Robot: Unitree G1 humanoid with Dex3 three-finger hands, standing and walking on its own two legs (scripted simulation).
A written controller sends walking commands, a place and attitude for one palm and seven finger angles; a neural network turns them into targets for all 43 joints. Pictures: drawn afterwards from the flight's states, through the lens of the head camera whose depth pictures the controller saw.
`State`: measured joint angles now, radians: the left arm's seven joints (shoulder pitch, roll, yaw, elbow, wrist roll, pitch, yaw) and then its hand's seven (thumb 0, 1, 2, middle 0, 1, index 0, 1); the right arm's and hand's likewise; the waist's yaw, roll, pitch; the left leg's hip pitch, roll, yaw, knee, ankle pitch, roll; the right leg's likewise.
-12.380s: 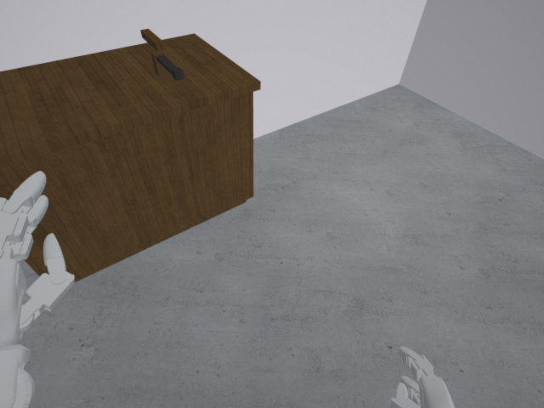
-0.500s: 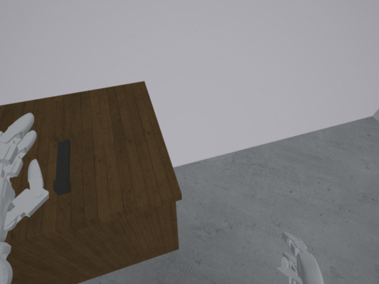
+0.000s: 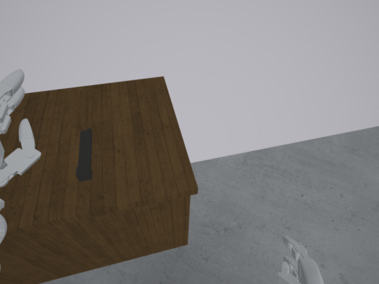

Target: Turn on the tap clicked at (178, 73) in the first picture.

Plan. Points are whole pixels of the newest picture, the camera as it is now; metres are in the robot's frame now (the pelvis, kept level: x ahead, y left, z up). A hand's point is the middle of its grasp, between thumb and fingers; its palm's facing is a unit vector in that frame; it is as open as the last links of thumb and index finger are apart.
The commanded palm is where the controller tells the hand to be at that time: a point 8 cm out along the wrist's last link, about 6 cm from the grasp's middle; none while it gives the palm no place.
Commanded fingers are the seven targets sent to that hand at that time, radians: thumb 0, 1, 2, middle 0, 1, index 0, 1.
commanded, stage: come to a stop and stand still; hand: left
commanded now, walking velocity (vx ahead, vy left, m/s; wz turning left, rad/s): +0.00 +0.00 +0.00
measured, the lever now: (84, 173) +0.34 +0.29 +0.00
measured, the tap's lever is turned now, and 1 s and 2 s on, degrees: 0 0 0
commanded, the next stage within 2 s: look again from close up in 0.74 s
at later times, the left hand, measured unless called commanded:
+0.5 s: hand (29, 127) +0.31 +0.31 +0.19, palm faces +0.28 -0.83 -0.48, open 7.4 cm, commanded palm +0.25 +0.35 +0.18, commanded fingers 0.00 0.90 0.90 -0.20 -0.30 -0.20 -0.30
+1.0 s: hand (24, 143) +0.28 +0.31 +0.18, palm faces +0.26 -0.84 -0.47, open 7.4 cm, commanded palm +0.23 +0.35 +0.18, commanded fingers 0.00 0.90 0.90 -0.20 -0.30 -0.20 -0.30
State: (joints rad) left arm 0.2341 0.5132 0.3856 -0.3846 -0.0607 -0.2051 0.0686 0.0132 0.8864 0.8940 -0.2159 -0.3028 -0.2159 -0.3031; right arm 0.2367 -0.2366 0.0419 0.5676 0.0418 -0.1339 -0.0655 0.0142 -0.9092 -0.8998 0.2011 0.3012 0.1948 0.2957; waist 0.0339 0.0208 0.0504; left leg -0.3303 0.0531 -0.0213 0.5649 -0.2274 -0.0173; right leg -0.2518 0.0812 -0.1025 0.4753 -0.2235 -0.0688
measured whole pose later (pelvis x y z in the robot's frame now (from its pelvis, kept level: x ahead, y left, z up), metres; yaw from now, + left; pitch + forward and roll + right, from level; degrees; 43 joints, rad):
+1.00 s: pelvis +0.05 +0.08 +0.01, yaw -4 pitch +1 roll -2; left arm 0.49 0.43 0.41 -0.55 -0.05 -0.20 0.08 0.01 0.89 0.89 -0.21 -0.30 -0.21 -0.30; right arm 0.19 -0.20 0.02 0.55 0.01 -0.06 -0.01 0.01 -0.91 -0.90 0.20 0.30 0.20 0.30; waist 0.00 0.01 0.06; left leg -0.24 -0.04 0.05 0.50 -0.27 0.08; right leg -0.18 -0.01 -0.07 0.40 -0.22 0.02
